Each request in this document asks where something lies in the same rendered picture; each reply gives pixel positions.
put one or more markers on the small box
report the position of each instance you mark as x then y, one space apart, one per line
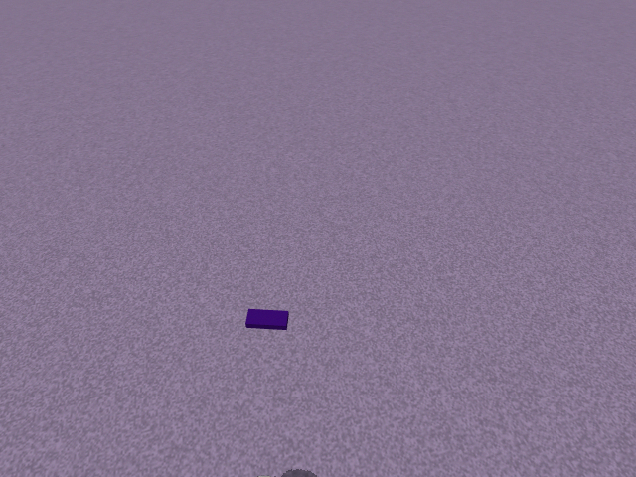
267 319

